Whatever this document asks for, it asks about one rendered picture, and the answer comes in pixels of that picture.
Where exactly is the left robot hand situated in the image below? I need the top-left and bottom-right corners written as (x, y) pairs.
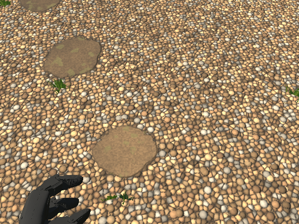
top-left (18, 174), bottom-right (91, 224)

